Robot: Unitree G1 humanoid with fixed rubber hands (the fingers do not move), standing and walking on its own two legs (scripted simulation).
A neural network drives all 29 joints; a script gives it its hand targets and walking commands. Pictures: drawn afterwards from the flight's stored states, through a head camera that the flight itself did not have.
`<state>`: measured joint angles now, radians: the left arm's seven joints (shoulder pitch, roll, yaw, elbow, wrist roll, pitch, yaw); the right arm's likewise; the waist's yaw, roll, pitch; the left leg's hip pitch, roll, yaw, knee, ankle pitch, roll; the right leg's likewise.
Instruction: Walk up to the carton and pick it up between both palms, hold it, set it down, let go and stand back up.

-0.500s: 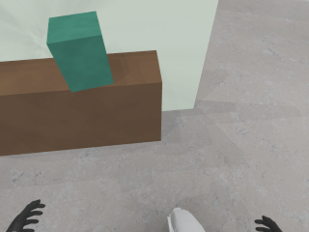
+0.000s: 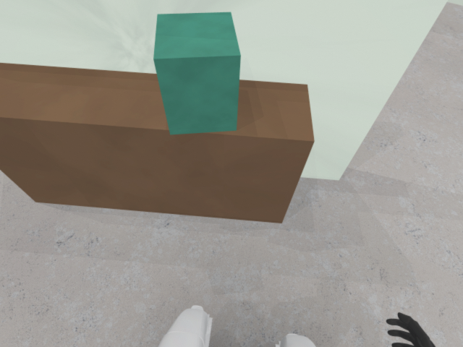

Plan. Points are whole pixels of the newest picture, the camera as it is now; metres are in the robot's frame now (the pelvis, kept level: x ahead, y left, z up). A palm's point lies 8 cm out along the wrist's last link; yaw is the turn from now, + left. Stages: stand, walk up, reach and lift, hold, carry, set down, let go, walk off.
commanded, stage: walk up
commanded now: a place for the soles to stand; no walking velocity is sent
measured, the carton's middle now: (199, 75) +0.78 +0.14 -0.03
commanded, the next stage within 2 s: none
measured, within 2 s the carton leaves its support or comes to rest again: neither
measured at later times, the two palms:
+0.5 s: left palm (21, 268) +0.23 +0.40 -0.06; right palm out of the picture +0.08 -0.24 -0.08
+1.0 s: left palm out of the picture +0.18 +0.49 -0.09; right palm out of the picture +0.14 -0.18 -0.08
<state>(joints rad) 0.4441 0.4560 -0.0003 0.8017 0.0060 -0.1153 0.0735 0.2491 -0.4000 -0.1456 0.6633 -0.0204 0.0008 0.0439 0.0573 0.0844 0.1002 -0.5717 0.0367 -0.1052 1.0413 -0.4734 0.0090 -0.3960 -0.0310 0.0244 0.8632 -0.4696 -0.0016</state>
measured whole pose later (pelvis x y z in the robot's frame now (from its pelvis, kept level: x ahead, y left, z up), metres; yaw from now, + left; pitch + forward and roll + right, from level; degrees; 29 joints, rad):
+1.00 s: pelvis +0.10 +0.16 +0.00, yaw -5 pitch -5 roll -2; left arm 0.32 0.47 0.00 0.85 0.02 -0.07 0.09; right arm 0.32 -0.41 -0.14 0.66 -0.02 0.02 0.07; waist -0.03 0.03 0.12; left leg -0.40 0.00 -0.04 0.98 -0.49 0.02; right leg -0.49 -0.05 0.05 1.13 -0.47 -0.02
